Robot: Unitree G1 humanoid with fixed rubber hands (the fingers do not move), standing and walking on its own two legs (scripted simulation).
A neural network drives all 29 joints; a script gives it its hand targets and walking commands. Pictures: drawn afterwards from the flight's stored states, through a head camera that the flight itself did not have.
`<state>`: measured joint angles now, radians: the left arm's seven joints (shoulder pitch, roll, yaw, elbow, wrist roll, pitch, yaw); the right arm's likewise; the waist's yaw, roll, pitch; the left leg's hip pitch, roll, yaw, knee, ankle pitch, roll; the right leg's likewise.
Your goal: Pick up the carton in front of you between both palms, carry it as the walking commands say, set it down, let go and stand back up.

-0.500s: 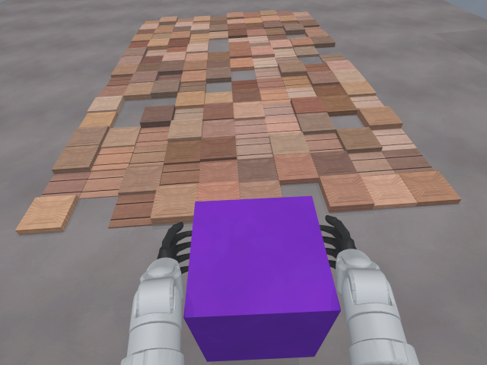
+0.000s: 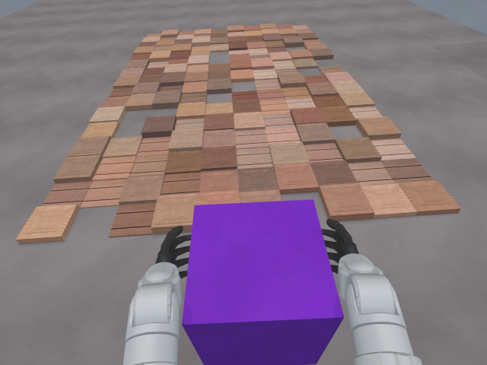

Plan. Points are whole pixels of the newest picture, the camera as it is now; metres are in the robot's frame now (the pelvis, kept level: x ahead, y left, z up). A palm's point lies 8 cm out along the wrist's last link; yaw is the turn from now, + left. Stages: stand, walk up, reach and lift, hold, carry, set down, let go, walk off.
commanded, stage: hold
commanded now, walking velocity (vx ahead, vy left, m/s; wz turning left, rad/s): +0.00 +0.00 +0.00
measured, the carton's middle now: (257, 287) +0.28 +0.00 -0.03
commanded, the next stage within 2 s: carry in 0.32 s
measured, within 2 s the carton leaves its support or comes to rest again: neither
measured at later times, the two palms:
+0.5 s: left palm (159, 259) +0.29 +0.16 +0.06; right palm (340, 246) +0.30 -0.14 +0.07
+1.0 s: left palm (161, 178) +0.47 +0.18 +0.09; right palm (305, 164) +0.49 -0.12 +0.09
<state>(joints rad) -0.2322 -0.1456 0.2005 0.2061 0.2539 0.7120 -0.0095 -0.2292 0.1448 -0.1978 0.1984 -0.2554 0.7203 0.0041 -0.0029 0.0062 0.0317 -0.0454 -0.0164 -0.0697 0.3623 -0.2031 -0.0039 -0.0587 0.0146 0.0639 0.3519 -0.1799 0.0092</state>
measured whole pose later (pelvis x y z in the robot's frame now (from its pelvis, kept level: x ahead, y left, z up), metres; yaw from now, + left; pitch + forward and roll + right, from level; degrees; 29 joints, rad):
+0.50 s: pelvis +0.01 +0.01 -0.01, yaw +2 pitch -1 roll +0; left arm -0.26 -0.15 0.18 0.11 0.23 0.84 0.02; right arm -0.25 0.13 -0.19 0.12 -0.19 0.83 -0.01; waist -0.02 -0.02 -0.12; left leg -0.24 0.00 0.00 0.54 -0.34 -0.01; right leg -0.24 -0.01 0.03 0.51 -0.26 0.01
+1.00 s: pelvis +0.22 +0.02 +0.00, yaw +2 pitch +5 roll +0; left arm -0.17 -0.13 0.10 -0.33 0.11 1.23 0.10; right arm -0.16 0.13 -0.13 -0.33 -0.09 1.23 -0.09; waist 0.03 -0.02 -0.14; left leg -0.55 0.08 0.15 0.65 -0.25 0.00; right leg -0.08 -0.05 -0.19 0.30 -0.31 0.01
